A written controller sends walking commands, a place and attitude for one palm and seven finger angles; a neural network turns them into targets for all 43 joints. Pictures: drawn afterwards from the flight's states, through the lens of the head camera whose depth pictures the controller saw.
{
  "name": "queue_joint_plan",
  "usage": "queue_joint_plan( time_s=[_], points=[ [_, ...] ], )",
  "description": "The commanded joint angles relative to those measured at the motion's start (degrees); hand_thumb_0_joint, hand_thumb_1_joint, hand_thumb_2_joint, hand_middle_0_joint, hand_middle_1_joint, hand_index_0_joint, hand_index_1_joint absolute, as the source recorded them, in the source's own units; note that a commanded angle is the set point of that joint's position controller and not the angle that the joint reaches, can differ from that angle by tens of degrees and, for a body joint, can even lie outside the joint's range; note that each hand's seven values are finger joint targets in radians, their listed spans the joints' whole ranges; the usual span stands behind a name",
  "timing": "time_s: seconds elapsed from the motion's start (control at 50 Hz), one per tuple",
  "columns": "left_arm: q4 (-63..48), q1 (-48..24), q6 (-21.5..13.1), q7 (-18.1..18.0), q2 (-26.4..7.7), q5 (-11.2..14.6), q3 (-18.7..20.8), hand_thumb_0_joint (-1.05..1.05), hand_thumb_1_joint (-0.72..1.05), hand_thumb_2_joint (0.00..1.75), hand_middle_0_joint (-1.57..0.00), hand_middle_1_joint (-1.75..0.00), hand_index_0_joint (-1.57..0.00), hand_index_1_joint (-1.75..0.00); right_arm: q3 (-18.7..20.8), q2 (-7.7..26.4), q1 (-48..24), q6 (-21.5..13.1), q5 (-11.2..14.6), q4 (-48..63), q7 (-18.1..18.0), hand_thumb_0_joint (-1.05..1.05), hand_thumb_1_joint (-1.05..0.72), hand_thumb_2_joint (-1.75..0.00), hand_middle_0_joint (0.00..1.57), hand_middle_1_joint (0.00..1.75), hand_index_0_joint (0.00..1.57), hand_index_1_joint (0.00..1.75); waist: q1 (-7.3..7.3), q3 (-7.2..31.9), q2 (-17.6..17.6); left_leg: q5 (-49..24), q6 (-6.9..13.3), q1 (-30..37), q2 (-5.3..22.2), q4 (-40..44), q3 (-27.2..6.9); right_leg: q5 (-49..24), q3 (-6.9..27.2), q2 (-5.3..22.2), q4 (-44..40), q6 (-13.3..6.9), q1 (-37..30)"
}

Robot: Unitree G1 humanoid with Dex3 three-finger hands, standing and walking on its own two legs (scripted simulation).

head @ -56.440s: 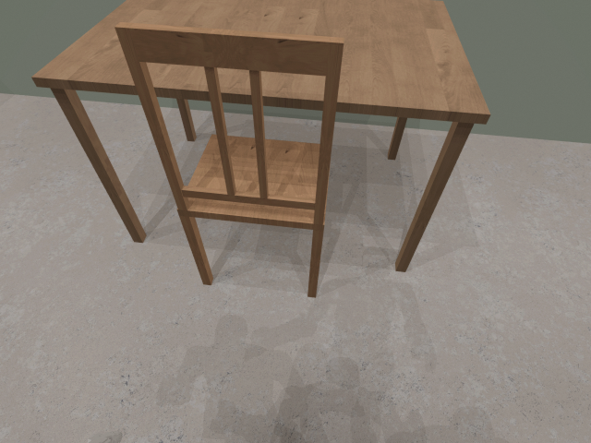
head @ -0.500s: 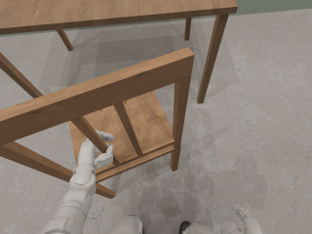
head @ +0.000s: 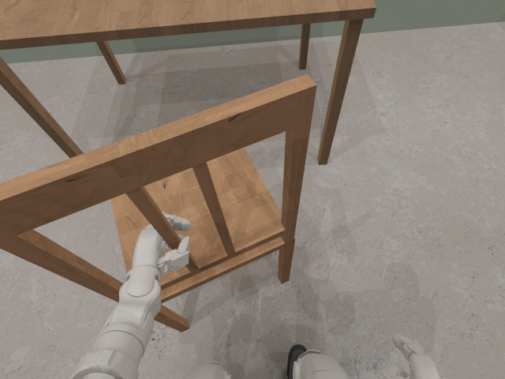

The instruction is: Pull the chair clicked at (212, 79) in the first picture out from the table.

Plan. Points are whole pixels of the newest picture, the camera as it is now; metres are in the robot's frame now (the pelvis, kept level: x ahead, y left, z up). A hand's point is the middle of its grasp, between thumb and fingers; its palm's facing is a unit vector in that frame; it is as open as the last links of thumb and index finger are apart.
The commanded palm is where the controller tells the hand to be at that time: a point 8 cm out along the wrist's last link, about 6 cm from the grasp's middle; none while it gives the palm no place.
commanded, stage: step backward, pulling the chair out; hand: left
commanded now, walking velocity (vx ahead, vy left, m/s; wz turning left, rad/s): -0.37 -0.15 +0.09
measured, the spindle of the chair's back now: (170, 237) +0.35 +0.16 -0.06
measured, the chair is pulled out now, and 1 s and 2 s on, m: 0.47 0.64 0.68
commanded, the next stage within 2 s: stop walking, hand still on the chair in 0.88 s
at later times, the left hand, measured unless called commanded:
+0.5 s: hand (180, 297) +0.24 +0.13 -0.06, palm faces +0.04 -0.97 -0.22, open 5.3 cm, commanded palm +0.21 +0.18 -0.06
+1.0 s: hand (180, 357) +0.16 +0.12 -0.06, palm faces +0.08 -0.97 -0.22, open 5.3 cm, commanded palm +0.13 +0.17 -0.04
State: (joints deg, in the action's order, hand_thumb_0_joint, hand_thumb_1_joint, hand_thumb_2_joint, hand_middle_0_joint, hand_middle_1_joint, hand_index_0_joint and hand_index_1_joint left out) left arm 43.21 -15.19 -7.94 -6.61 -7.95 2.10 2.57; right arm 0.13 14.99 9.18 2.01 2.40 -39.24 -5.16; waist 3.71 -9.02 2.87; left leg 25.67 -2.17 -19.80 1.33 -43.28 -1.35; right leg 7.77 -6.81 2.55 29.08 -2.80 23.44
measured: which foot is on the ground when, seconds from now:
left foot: up 0.00-0.04, down 0.06-0.26, up 0.28-0.48, down 0.50-0.74, up 0.76-1.00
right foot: down 0.00-0.06, up 0.08-0.22, down 0.24-0.52, up 0.54-0.70, down 0.72-1.00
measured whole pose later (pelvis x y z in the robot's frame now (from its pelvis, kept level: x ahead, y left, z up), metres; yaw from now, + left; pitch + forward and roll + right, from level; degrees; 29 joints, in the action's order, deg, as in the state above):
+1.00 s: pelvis -0.17 -0.02 +0.01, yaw +3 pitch +2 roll +3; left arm 49.5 -20.8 -7.3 -6.6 -6.9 2.8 2.8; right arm 0.9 16.7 8.7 2.1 3.0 -38.1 -6.1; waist 4.1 -8.9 2.2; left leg 23.7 -2.4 -16.6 1.2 -39.3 0.4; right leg 10.3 -4.3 4.7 29.7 -1.5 21.3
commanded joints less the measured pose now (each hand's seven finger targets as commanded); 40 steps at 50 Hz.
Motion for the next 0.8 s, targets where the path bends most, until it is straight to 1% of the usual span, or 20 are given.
queue_joint_plan(
  time_s=[0.0, 0.04, 0.08, 0.12, 0.16, 0.2, 0.22, 0.24, 0.26, 0.34, 0.44, 0.48, 0.52, 0.54, 0.62, 0.68, 0.7, 0.72, 0.74, 0.78],
  points=[
    [-9.83, -7.91, -3.09, 0.17, -9.78, -0.11, 0.26, 0.0, 0.9, 0.9, -0.5, -1.45, -0.5, -1.45, 1.49, 5.32, 2.39, -2.47, -0.22, 5.74, -1.26, 0.0, -0.9, -0.9, 0.2, 0.3, 0.2, 0.3, -1.61, 26.24, -8.89, -14.4, 1.1, 10.06, 4.08, 20.1, 0.38, -15.4, 8.19, 12.11, -2.07, -1.01, -16.52],
    [-11.38, -10.32, -3.25, 0.0, -8.34, -0.15, -1.42, 0.0, 0.9, 0.9, -0.5, -1.45, -0.5, -1.45, 2.67, 8.05, 0.97, -2.01, -0.88, 7.39, -1.49, 0.0, -0.9, -0.9, 0.2, 0.3, 0.2, 0.3, -1.86, 21.33, 8.35, -33.25, 8.16, 10.67, 17.77, 23.46, -14.66, -1.11, 4.25, 2.26, 7.95, 3.64, -7.2],
    [-14.63, -13.33, -3.24, 0.94, -6.35, -0.91, -3.07, 0.0, 0.9, 0.9, -0.5, -1.45, -0.5, -1.45, 2.17, 4.68, 0.86, -1.67, -2.16, 6.56, -0.04, 0.0, -0.9, -0.9, 0.2, 0.3, 0.2, 0.3, -2.15, 20.07, 16.17, -47.79, 11.24, 12.28, 21.17, 22.58, -13.67, 17.93, 6.48, 0.02, 16.99, 3.2, -2.2],
    [-14.01, -14.91, -3.09, 1.18, -5.65, -1.41, -3.07, 0.0, 0.9, 0.9, -0.5, -1.45, -0.5, -1.45, 2.53, 4.81, 1.54, -2.06, -2.13, 5.95, 0.73, 0.0, -0.9, -0.9, 0.2, 0.3, 0.2, 0.3, -2.57, 18.7, 17.05, -56.95, 9.74, 14.6, 19.41, 18.16, -9.85, 16.29, 6.41, 0.41, 14.25, 2.08, -2.1],
    [-11.23, -14.6, -3.22, 1.1, -5.99, -1.52, -2.33, 0.0, 0.9, 0.9, -0.5, -1.45, -0.5, -1.45, 3.12, 5.72, 3.86, -2.65, -1.32, 5.32, 1.2, 0.0, -0.9, -0.9, 0.2, 0.3, 0.2, 0.3, -2.35, 20.37, 10.64, -61.91, 6.47, 20.59, 17.32, 11.27, -8.12, 6.15, 6.26, 0.63, -0.7, 1.18, -6.09],
    [-9.69, -15.93, -4.28, 1.35, -7.2, -1.95, -1.95, 0.0, 0.9, 0.9, -0.5, -1.45, -0.5, -1.45, 3.38, 5.89, 5.03, -3.16, -0.41, 4.7, 0.9, 0.0, -0.9, -0.9, 0.2, 0.3, 0.2, 0.3, -2.08, 24.67, 2.4, -49.7, 2.6, 16.71, 11.51, 3.67, -3.58, -18.62, 5.92, 2.48, -12.13, 0.03, -18.58],
    [-9.43, -18.3, -5.24, 1.3, -9.32, -2.25, -1.42, 0.0, 0.9, 0.9, -0.5, -1.45, -0.5, -1.45, 3.18, 4.71, 4.92, -3.41, -0.07, 4.97, 0.21, 0.0, -0.9, -0.9, 0.2, 0.3, 0.2, 0.3, -1.03, 25.63, -8.35, -28.22, 0.28, 7.0, 6.46, -2.14, 0.85, -40.3, 13.13, 10.52, -8.47, -3.76, -26.23],
    [-6.5, -17.41, -5.37, 1.43, -10.8, -2.17, -0.02, 0.0, 0.9, 0.9, -0.5, -1.45, -0.5, -1.45, 2.97, 4.82, 3.11, -3.89, -0.18, 5.32, -0.25, 0.0, -0.9, -0.9, 0.2, 0.3, 0.2, 0.3, -1.78, 23.17, -12.79, 0.04, -0.98, -0.45, 2.14, -7.63, -0.42, -50.52, 17.93, 18.2, -6.85, -7.97, -23.87],
    [-4.07, -17.13, -4.67, 1.25, -11.88, -2.27, 1.04, 0.0, 0.9, 0.9, -0.5, -1.45, -0.5, -1.45, 3.5, 6.0, 2.57, -4.02, -0.17, 3.91, -0.7, 0.0, -0.9, -0.9, 0.2, 0.3, 0.2, 0.3, -2.4, 23.92, -12.31, 6.03, -0.54, -1.92, 0.91, -12.51, -3.09, -52.84, 17.76, 20.73, -5.81, -9.58, -22.62],
    [-5.06, -13.13, -4.43, 0.6, -12.62, -1.55, 2.92, 0.0, 0.9, 0.9, -0.5, -1.45, -0.5, -1.45, 1.01, 3.95, -0.03, -2.99, 0.05, 4.57, -0.31, 0.0, -0.9, -0.9, 0.2, 0.3, 0.2, 0.3, -3.04, 26.37, -6.16, 1.45, -0.8, 0.25, 1.12, -2.18, -2.24, -38.78, 12.32, 17.57, -2.92, -6.32, -22.19],
    [-8.69, -7.18, -3.86, 0.21, -10.48, -0.04, 0.88, 0.0, 0.9, 0.9, -0.5, -1.45, -0.5, -1.45, 1.76, 5.16, 1.44, -2.51, 0.09, 6.44, -1.35, 0.0, -0.9, -0.9, 0.2, 0.3, 0.2, 0.3, -2.35, 25.83, -9.8, -14.4, 0.08, 10.46, 2.5, 17.11, 1.65, -21.39, 10.91, 14.29, -2.25, -2.63, -16.67],
    [-13.85, -8.47, -3.93, 0.54, -7.74, 0.0, -0.96, 0.0, 0.9, 0.9, -0.5, -1.45, -0.5, -1.45, 2.73, 7.78, 0.72, -2.39, -0.85, 8.37, -1.35, 0.0, -0.9, -0.9, 0.2, 0.3, 0.2, 0.3, -2.68, 23.56, 4.13, -35.01, 6.06, 12.18, 14.46, 22.44, -10.92, -6.89, 5.11, 3.69, 5.22, 2.62, -9.37],
    [-16.04, -9.01, -3.64, 1.39, -4.65, -0.34, -2.9, 0.0, 0.9, 0.9, -0.5, -1.45, -0.5, -1.45, 2.76, 5.97, 1.41, -1.9, -1.02, 8.64, 0.21, 0.0, -0.9, -0.9, 0.2, 0.3, 0.2, 0.3, -2.42, 21.97, 10.47, -51.21, 10.2, 14.76, 19.83, 22.16, -11.53, 16.15, 4.88, -2.19, 14.56, 3.13, -3.7],
    [-20.72, -10.71, -3.9, 1.87, -6.24, -0.9, -2.16, 0.0, 0.9, 0.9, -0.5, -1.45, -0.5, -1.45, 2.64, 4.67, -0.2, -2.63, -2.23, 8.57, 0.83, 0.0, -0.9, -0.9, 0.2, 0.3, 0.2, 0.3, -2.91, 22.37, 18.23, -53.63, 11.49, 15.66, 20.51, 22.4, -11.56, 21.46, 5.55, -1.84, 20.16, 3.37, -0.81],
    [-15.85, -10.01, -3.63, 2.05, -5.59, -1.42, -2.08, 0.0, 0.9, 0.9, -0.5, -1.45, -0.5, -1.45, 3.93, 5.82, 3.84, -3.31, -1.05, 7.4, 2.29, 0.0, -0.9, -0.9, 0.2, 0.3, 0.2, 0.3, -2.36, 23.63, 14.14, -64.09, 6.62, 27.97, 16.3, 13.01, -5.23, 10.18, 5.69, -0.55, 2.82, 1.56, -1.25],
    [-13.08, -12.1, -3.86, 2.81, -7.51, -2.01, -1.81, 0.0, 0.9, 0.9, -0.5, -1.45, -0.5, -1.45, 3.2, 5.8, 3.94, -2.97, -0.66, 7.15, 1.61, 0.0, -0.9, -0.9, 0.2, 0.3, 0.2, 0.3, -2.09, 24.52, 4.61, -49.09, 3.53, 20.82, 13.64, 7.72, -4.31, -9.89, 5.78, 0.98, -13.7, 1.12, -14.5],
    [-12.75, -13.8, -4.1, 2.61, -9.26, -2.22, -1.53, 0.0, 0.9, 0.9, -0.5, -1.45, -0.5, -1.45, 2.61, 4.62, 3.93, -2.7, -0.06, 7.56, 1.14, 0.0, -0.9, -0.9, 0.2, 0.3, 0.2, 0.3, -1.27, 25.8, -3.58, -36.96, 1.78, 12.88, 9.89, 3.98, 0.33, -29.19, 10.4, 7.2, -10.82, -1.03, -22.75],
    [-11.79, -15.95, -4.29, 2.32, -10.93, -1.62, -0.17, 0.0, 0.9, 0.9, -0.5, -1.45, -0.5, -1.45, 2.11, 3.48, 1.81, -2.87, 0.48, 8.42, 0.33, 0.0, -0.9, -0.9, 0.2, 0.3, 0.2, 0.3, -1.25, 24.69, -10.94, -9.33, -0.16, 2.78, 5.43, -0.07, 2.25, -45.04, 16.33, 14.48, -6.84, -4.83, -26.51],
    [-7.65, -13.29, -2.98, 1.96, -13.16, -0.87, 1.99, 0.0, 0.9, 0.9, -0.5, -1.45, -0.5, -1.45, 3.26, 5.9, 2.91, -2.86, 1.04, 7.2, -0.31, 0.0, -0.9, -0.9, 0.2, 0.3, 0.2, 0.3, -2.32, 26.04, -16.97, 2.38, -0.18, 0.0, 1.9, -7.84, -1.37, -50.04, 17.04, 17.8, -5.31, -6.93, -26.07],
    [-5.52, -12.93, -2.7, 1.85, -12.34, -0.53, 2.55, 0.0, 0.9, 0.9, -0.5, -1.45, -0.5, -1.45, 2.59, 5.34, 0.76, -2.71, 0.68, 7.21, -0.08, 0.0, -0.9, -0.9, 0.2, 0.3, 0.2, 0.3, -3.3, 25.54, -9.67, 2.37, -0.47, -1.84, 2.14, -12.91, -4.28, -44.2, 15.74, 19.06, -3.87, -6.73, -23.92]
  ],
)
